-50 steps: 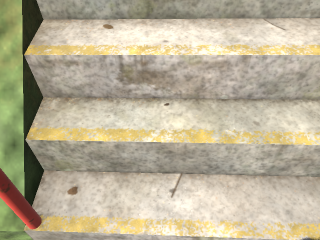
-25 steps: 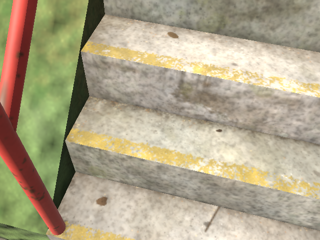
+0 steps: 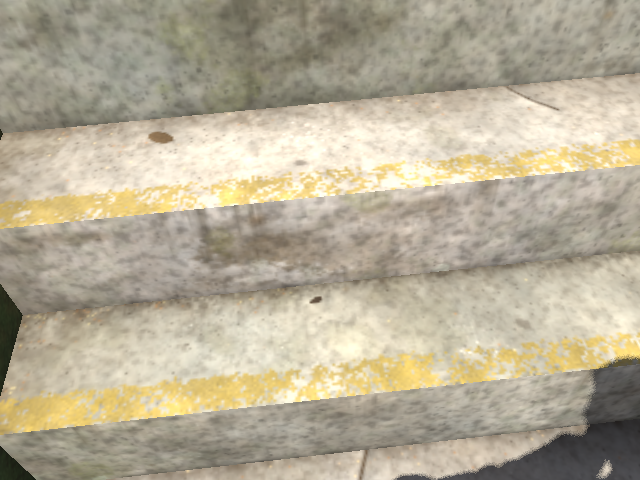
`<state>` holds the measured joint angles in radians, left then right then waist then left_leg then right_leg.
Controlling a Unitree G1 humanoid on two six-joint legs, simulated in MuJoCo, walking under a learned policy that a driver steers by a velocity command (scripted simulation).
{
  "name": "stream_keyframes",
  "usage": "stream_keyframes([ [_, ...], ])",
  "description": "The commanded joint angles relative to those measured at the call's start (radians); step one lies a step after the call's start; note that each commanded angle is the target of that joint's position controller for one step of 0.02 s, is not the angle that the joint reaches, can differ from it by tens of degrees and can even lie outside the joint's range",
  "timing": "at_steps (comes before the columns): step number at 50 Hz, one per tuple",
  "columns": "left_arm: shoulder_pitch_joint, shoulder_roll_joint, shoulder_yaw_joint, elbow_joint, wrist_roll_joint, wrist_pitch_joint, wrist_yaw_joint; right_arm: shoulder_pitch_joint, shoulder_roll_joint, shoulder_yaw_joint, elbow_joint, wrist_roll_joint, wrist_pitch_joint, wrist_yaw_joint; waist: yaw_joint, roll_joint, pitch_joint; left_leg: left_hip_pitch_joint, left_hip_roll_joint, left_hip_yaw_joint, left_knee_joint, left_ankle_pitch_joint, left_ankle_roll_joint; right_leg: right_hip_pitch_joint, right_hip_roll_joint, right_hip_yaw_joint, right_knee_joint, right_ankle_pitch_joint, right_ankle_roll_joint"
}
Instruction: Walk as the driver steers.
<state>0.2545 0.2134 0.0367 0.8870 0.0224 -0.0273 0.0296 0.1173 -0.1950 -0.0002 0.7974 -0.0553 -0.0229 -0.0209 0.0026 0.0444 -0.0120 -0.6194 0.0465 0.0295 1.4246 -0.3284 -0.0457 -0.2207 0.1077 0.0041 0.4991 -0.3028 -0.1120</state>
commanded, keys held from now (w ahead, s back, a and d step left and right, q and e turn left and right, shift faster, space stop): w+e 0.26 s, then w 0.14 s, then w+q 0.60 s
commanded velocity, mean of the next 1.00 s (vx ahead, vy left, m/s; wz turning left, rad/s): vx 0.50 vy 0.00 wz -0.05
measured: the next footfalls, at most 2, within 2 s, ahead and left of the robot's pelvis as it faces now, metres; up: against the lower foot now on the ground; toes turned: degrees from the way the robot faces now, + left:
left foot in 0.22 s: +0.06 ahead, +0.09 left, +0.00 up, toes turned +9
right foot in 0.58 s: +0.02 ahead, -0.14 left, +0.00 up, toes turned -13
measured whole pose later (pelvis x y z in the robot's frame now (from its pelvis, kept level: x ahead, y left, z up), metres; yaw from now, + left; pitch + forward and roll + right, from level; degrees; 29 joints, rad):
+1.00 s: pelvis +0.01 -0.03 -0.01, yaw +1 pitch +1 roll -1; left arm 0.08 0.20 0.01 0.62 0.03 -0.03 0.03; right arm 0.18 -0.18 -0.04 0.64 -0.03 -0.03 -0.03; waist 0.00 -0.01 0.00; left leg -0.35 0.00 -0.06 0.64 -0.32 -0.01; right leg -0.23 -0.07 -0.25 0.59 -0.37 -0.01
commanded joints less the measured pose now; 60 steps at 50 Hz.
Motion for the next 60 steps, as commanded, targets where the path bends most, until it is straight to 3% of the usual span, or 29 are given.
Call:
stream_keyframes([
  [1, -0.031, 0.144, 0.035, -0.075, 0.0, -0.026, 0.009, -0.014, -0.064, -0.011, -0.092, 0.005, 0.013, -0.004, -0.02, -0.086, -0.035, -0.055, -0.005, 0.017, -0.097, 0.023, -0.005, 0.085, -0.249, 0.227, -0.125, 0.806, -0.159],
  [2, -0.015, 0.142, 0.035, -0.075, -0.001, -0.024, 0.014, -0.04, -0.06, -0.005, -0.107, 0.013, 0.014, -0.007, -0.006, -0.097, -0.042, -0.054, -0.008, 0.024, -0.185, 0.008, -0.005, 0.128, -0.244, 0.229, -0.122, 0.839, -0.146],
  [3, -0.037, 0.123, 0.034, -0.083, 0.002, -0.023, 0.019, 0.024, -0.025, 0.008, -0.084, 0.023, 0.019, -0.017, -0.023, -0.185, -0.094, 0.075, -0.032, 0.04, -0.19, 0.041, 0.01, 0.081, -0.213, 0.171, -0.116, 0.86, -0.141],
  [5, -0.101, 0.112, 0.031, -0.112, -0.007, -0.019, 0.017, 0.026, -0.036, 0.012, -0.103, 0.033, 0.012, -0.029, -0.05, -0.173, -0.08, 0.26, -0.057, 0.053, -0.44, 0.031, 0.033, -0.009, -0.17, 0.14, -0.098, 0.976, -0.107],
  [7, -0.094, 0.13, 0.036, -0.118, 0.001, -0.021, 0.01, 0.048, -0.071, -0.003, -0.122, 0.041, 0.009, -0.047, -0.049, -0.191, -0.111, 0.299, -0.082, 0.039, -0.676, 0.007, 0.059, 0.121, -0.211, 0.215, -0.026, 1.256, -0.099],
  [9, -0.077, 0.122, 0.037, -0.131, -0.006, -0.012, 0.01, 0.119, -0.087, -0.011, -0.108, 0.057, -0.008, -0.06, -0.048, -0.19, -0.145, 0.306, -0.079, 0.034, -0.915, 0.074, 0.075, 0.271, -0.235, 0.282, 0.065, 1.27, -0.083],
  [10, -0.103, 0.12, 0.037, -0.152, -0.024, -0.006, 0.008, 0.167, -0.072, -0.01, -0.098, 0.055, -0.025, -0.059, -0.078, -0.151, -0.149, 0.396, -0.063, 0.027, -1.076, 0.206, 0.084, 0.247, -0.213, 0.284, 0.136, 1.17, -0.056],
  [11, -0.161, 0.097, 0.029, -0.192, -0.05, -0.005, 0.006, 0.209, -0.072, -0.011, -0.082, 0.03, -0.042, -0.058, -0.102, -0.051, -0.128, 0.567, 0.019, -0.05, -1.181, 0.362, 0.101, 0.065, -0.167, 0.27, 0.278, 0.856, -0.015],
  [12, -0.115, 0.015, 0.016, -0.246, -0.054, -0.007, 0.001, 0.19, -0.173, -0.036, -0.092, 0.012, -0.041, -0.055, -0.023, 0.28, -0.118, 0.766, 0.295, -0.312, -1.118, 0.91, 0.186, -0.263, 0.006, 0.122, 0.503, 0.037, 0.053],
  [13, -0.03, 0.089, 0.03, -0.224, -0.003, 0.018, 0.019, 0.125, -0.199, -0.056, -0.118, -0.001, -0.031, -0.048, 0.011, 0.25, -0.147, 0.648, 0.44, -0.431, -1.116, 0.722, 0.327, -0.362, -0.007, 0.039, 0.799, -0.286, 0.078],
  [14, -0.068, 0.127, 0.043, -0.217, 0.027, 0.022, 0.01, 0.086, -0.141, -0.047, -0.15, 0.002, -0.029, -0.041, 0.003, 0.052, -0.092, 0.527, 0.39, -0.382, -1.174, 0.394, 0.347, -0.379, -0.061, 0.093, 0.9, -0.233, 0.088],
  [15, -0.098, 0.113, 0.045, -0.226, 0.037, 0.027, -0.001, 0.033, -0.117, -0.042, -0.154, 0.006, -0.03, -0.033, 0.018, 0.019, -0.026, 0.442, 0.322, -0.305, -1.205, 0.167, 0.327, -0.407, -0.075, 0.091, 1.008, -0.155, 0.094],
  [17, -0.109, 0.086, 0.041, -0.25, 0.046, 0.036, -0.017, 0.07, -0.104, -0.037, -0.123, 0.017, -0.05, -0.034, 0.018, 0.031, 0.028, 0.359, 0.248, -0.173, -1.201, 0.244, 0.3, -0.44, -0.07, 0.089, 1.11, -0.062, 0.107],
  [21, -0.107, 0.042, 0.023, -0.261, 0.031, 0.049, -0.041, 0.149, -0.102, -0.033, -0.089, 0.016, -0.071, -0.024, -0.001, 0.018, -0.029, 0.41, 0.191, -0.051, -1.128, 0.404, 0.256, -0.389, -0.05, 0.081, 0.85, -0.003, 0.138],
  [23, -0.142, -0.001, -0.005, -0.276, 0.019, 0.05, -0.053, 0.065, -0.087, -0.018, -0.113, 0.02, -0.065, -0.028, 0.024, 0.083, -0.048, 0.368, 0.144, 0.026, -1.128, 0.474, 0.207, -0.194, -0.083, -0.006, 0.415, -0.078, 0.152],
  [26, -0.153, -0.013, -0.019, -0.263, 0.007, 0.04, -0.026, 0.178, -0.123, -0.039, -0.088, 0.024, -0.029, -0.026, -0.047, 0.187, -0.078, 0.491, 0.163, -0.071, -1.066, 0.585, 0.219, -0.062, -0.043, -0.118, 0.024, -0.138, 0.143],
  [28, -0.053, -0.016, -0.021, -0.221, 0.007, 0.002, -0.009, 0.185, -0.114, -0.045, -0.085, 0.053, -0.014, -0.019, 0.005, 0.117, -0.081, 0.442, 0.14, -0.086, -0.961, 0.526, 0.174, 0.107, -0.077, -0.111, -0.24, 0.178, 0.125],
  [29, -0.023, 0.008, -0.023, -0.221, 0.029, -0.029, -0.004, 0.16, -0.07, -0.035, -0.105, 0.063, -0.021, -0.012, 0.015, 0.062, -0.082, 0.353, 0.11, -0.091, -0.872, 0.432, 0.142, 0.198, -0.179, -0.006, -0.255, 0.281, 0.126],
  [30, -0.045, 0.068, -0.02, -0.227, 0.044, -0.041, -0.004, 0.158, 0.036, -0.005, -0.152, 0.094, -0.031, -0.001, -0.012, -0.185, -0.109, 0.23, 0.017, -0.022, -0.863, 0.07, 0.085, 0.245, -0.341, 0.144, -0.198, 0.569, 0.088],
  [31, -0.139, 0.072, -0.019, -0.252, 0.04, -0.042, -0.007, 0.172, 0.046, 0.011, -0.145, 0.089, -0.024, -0.009, -0.03, -0.246, -0.115, 0.353, 0.014, -0.014, -0.881, -0.043, 0.075, 0.081, -0.384, 0.154, -0.244, 0.432, 0.034],
  [32, -0.258, 0.037, -0.029, -0.286, 0.021, -0.038, -0.007, 0.165, 0.005, -0.002, -0.129, 0.073, -0.022, -0.008, -0.064, -0.206, -0.063, 0.405, 0.013, -0.025, -0.903, 0.021, 0.079, 0.005, -0.326, 0.12, -0.265, 0.259, 0.031],
  [34, -0.274, 0.031, -0.035, -0.305, 0.003, -0.034, 0.003, 0.114, -0.037, -0.018, -0.135, 0.035, -0.018, -0.002, -0.044, -0.177, -0.011, 0.378, -0.017, -0.019, -0.91, 0.096, 0.079, -0.006, -0.267, 0.053, -0.246, 0.175, 0.052],
  [38, -0.185, 0.07, -0.018, -0.298, 0.009, -0.039, 0.008, 0.082, -0.013, -0.021, -0.16, 0.051, -0.025, -0.005, -0.007, -0.127, -0.031, 0.301, -0.031, -0.045, -0.884, 0.125, 0.08, 0.069, -0.282, -0.001, -0.191, 0.275, 0.057],
  [45, -0.223, 0.076, -0.007, -0.325, 0.002, -0.024, 0.016, 0.067, -0.003, -0.037, -0.212, 0.021, -0.012, -0.005, -0.017, -0.113, -0.051, 0.315, -0.047, -0.018, -0.784, 0.1, 0.089, -0.019, -0.329, -0.086, -0.108, 0.231, 0.037],
  [49, -0.215, 0.037, -0.012, -0.36, 0.009, -0.01, 0.001, 0.045, -0.076, -0.067, -0.235, 0.026, -0.021, -0.006, 0.016, 0.048, -0.068, 0.311, 0.005, -0.157, -0.848, 0.509, 0.116, 0.012, -0.218, -0.211, 0.049, 0.133, 0.105],
  [51, -0.208, 0.016, -0.016, -0.377, 0.007, -0.005, -0.009, 0.031, -0.093, -0.076, -0.261, 0.034, -0.021, -0.006, 0.019, 0.09, -0.102, 0.295, 0.04, -0.267, -0.909, 0.55, 0.152, 0.04, -0.169, -0.203, 0.097, 0.05, 0.129],
  [53, -0.192, 0.017, -0.015, -0.382, 0.01, -0.003, -0.016, -0.022, -0.081, -0.076, -0.296, 0.038, -0.01, -0.009, 0.039, 0.094, -0.115, 0.276, 0.033, -0.303, -0.929, 0.479, 0.165, 0.067, -0.161, -0.185, 0.081, 0.021, 0.129],
  [55, -0.191, 0.038, -0.008, -0.377, 0.023, -0.002, -0.018, -0.032, -0.07, -0.077, -0.318, 0.034, 0.0, -0.013, 0.03, 0.023, -0.11, 0.244, -0.005, -0.266, -0.896, 0.419, 0.147, 0.096, -0.186, -0.178, 0.044, 0.042, 0.126],
  [60, -0.212, 0.097, 0.015, -0.354, 0.027, 0.029, -0.001, 0.039, -0.072, -0.091, -0.306, 0.028, 0.001, -0.005, -0.018, -0.164, -0.124, 0.235, -0.102, -0.064, -0.698, 0.231, 0.098, 0.098, -0.371, -0.166, -0.034, 0.184, 0.075],
])
Velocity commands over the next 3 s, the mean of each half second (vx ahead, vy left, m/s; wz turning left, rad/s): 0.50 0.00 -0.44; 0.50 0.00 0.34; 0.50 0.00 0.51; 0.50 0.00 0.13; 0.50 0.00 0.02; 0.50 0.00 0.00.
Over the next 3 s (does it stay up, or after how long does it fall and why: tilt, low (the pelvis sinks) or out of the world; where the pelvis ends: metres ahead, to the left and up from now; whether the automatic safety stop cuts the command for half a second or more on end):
stays up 0.04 -0.04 0.01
